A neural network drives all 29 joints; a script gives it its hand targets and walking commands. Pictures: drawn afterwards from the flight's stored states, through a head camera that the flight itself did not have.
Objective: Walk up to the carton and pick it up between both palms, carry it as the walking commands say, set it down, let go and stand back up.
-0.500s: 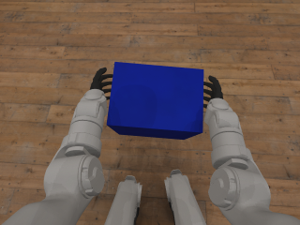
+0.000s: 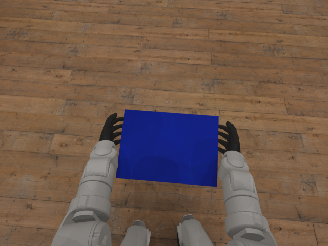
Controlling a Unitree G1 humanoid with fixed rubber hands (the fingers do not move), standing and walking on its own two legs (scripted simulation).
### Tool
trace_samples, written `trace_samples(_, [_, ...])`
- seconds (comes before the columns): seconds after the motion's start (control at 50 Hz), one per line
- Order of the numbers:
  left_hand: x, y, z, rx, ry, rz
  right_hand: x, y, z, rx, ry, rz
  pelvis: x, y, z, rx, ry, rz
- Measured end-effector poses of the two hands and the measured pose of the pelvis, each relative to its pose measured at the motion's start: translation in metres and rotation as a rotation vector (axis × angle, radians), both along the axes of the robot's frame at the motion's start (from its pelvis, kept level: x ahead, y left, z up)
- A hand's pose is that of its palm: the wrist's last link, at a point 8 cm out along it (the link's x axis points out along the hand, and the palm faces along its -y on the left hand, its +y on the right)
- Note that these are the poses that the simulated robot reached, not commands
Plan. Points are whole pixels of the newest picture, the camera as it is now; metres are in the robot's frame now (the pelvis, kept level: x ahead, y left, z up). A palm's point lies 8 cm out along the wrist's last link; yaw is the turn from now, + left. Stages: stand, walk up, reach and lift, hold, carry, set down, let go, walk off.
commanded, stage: reach and lift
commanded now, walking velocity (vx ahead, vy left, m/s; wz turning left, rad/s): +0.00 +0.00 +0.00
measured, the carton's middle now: (168, 150) +0.39 -0.02 -0.13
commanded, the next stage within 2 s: none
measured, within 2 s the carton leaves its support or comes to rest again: neither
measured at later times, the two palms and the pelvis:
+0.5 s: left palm (88, 155) +0.33 +0.16 +0.03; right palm (241, 164) +0.31 -0.16 +0.02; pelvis -0.03 +0.02 +0.05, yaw +0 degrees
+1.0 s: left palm (79, 140) +0.33 +0.15 +0.11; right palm (263, 155) +0.30 -0.18 +0.09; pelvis +0.02 -0.02 +0.09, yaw +1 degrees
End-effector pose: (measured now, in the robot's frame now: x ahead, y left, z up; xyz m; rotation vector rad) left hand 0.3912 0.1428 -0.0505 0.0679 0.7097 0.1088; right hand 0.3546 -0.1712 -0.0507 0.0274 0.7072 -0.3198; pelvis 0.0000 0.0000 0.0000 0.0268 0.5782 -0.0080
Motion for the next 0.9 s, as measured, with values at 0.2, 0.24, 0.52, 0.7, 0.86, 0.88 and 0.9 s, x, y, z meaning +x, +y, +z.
trace_samples(0.2, [-0.024,0.010,0.038,-0.036,0.018,-0.040,-0.033,0.006,0.033,0.026,0.027,0.011,0.017,0.018,0.035,-0.021,-0.083,0.003])
trace_samples(0.24, [-0.031,0.011,0.041,-0.032,0.024,-0.051,-0.040,0.006,0.037,0.016,0.042,0.021,0.014,0.021,0.040,-0.026,-0.104,0.004])
trace_samples(0.52, [-0.056,0.015,0.082,-0.012,-0.025,0.005,-0.048,0.008,0.076,0.040,-0.003,0.085,-0.031,0.020,0.052,-0.032,-0.254,0.015])
trace_samples(0.7, [-0.045,-0.008,0.129,0.042,-0.048,-0.006,-0.041,-0.007,0.112,0.032,-0.026,-0.011,-0.028,0.009,0.066,-0.014,-0.324,-0.004])
trace_samples(0.86, [-0.052,-0.008,0.156,-0.016,-0.045,-0.050,-0.036,-0.018,0.141,0.034,-0.045,0.066,0.005,-0.008,0.084,-0.005,-0.415,0.000])
trace_samples(0.88, [-0.053,-0.007,0.159,-0.022,-0.047,-0.050,-0.038,-0.017,0.144,0.033,-0.043,0.077,0.009,-0.011,0.086,-0.006,-0.433,0.002])
trace_samples(0.9, [-0.053,-0.006,0.161,-0.034,-0.047,-0.045,-0.041,-0.017,0.145,0.033,-0.035,0.084,0.012,-0.014,0.088,-0.005,-0.449,0.006])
